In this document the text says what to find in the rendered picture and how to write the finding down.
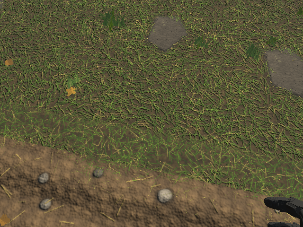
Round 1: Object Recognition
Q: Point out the robot right hand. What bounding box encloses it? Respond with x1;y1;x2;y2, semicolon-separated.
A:
259;197;303;227

